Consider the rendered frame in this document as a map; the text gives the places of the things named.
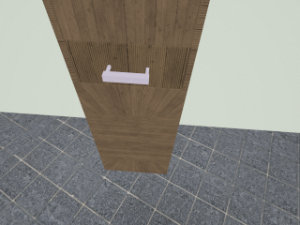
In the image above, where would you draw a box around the handle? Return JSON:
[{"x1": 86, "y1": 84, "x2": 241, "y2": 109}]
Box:
[{"x1": 101, "y1": 65, "x2": 149, "y2": 84}]

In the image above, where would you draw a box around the drawer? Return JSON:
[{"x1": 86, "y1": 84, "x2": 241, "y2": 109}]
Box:
[{"x1": 66, "y1": 39, "x2": 189, "y2": 89}]

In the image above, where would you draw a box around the cabinet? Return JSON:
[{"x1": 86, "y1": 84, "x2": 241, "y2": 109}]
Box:
[{"x1": 42, "y1": 0, "x2": 210, "y2": 174}]

